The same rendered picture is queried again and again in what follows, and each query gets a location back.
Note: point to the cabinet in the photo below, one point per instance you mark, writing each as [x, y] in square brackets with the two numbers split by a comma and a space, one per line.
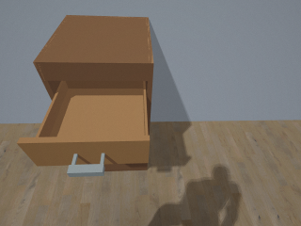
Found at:
[99, 48]

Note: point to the drawer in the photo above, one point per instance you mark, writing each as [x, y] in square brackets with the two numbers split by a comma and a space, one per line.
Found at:
[89, 118]

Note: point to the handle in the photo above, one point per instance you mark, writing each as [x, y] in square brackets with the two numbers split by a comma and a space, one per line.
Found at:
[86, 170]

